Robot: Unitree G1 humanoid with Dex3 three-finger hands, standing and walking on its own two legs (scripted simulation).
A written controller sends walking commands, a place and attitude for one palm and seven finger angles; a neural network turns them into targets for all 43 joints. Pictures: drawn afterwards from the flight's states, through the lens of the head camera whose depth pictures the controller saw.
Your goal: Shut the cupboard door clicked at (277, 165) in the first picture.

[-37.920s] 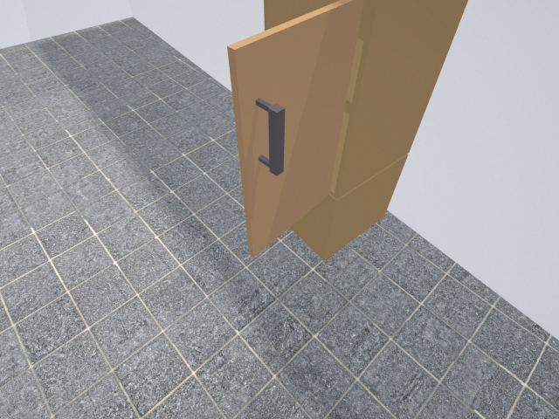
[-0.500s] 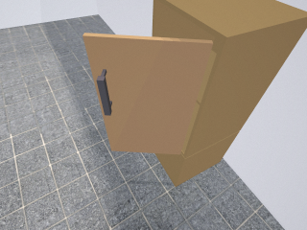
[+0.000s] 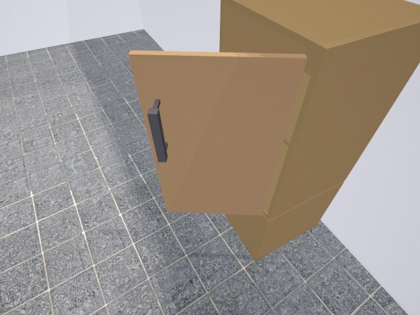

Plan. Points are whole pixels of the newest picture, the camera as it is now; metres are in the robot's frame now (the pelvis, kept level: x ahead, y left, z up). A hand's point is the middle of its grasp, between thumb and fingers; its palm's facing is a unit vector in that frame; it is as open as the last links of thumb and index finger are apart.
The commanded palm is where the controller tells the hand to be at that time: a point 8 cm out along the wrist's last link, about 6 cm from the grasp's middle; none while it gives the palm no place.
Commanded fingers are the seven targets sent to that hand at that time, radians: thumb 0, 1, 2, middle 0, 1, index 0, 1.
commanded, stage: look again from close up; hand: left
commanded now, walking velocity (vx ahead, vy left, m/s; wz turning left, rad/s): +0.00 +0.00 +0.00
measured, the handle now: (160, 131) +0.50 +0.15 +0.07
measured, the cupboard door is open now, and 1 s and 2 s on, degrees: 59 59 59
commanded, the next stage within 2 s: shuffle to correct the standing spot in 0.12 s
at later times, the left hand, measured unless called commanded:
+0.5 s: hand out of the picture +0.00 +0.17 -0.18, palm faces -0.01 -0.98 -0.20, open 7.4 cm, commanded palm none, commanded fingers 0.00 0.90 0.90 -0.20 -0.30 -0.20 -0.30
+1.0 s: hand out of the picture +0.08 +0.16 -0.18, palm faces +0.00 -0.97 -0.24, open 7.4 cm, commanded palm none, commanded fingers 0.00 0.90 0.90 -0.20 -0.30 -0.20 -0.30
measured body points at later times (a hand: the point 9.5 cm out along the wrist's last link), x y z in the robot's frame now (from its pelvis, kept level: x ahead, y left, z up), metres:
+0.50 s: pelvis +0.02 -0.01 +0.00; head +0.04 -0.01 +0.45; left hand +0.01 +0.22 -0.16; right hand +0.03 -0.24 -0.16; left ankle +0.01 +0.10 -0.73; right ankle -0.04 -0.13 -0.73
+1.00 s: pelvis +0.05 -0.03 +0.00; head +0.08 -0.03 +0.44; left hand +0.08 +0.21 -0.16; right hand +0.13 -0.25 -0.16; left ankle +0.06 +0.08 -0.73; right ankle -0.01 -0.13 -0.73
